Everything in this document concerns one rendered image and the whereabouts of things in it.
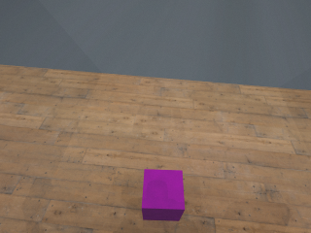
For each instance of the carton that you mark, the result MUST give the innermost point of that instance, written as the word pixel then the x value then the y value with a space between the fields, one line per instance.
pixel 163 195

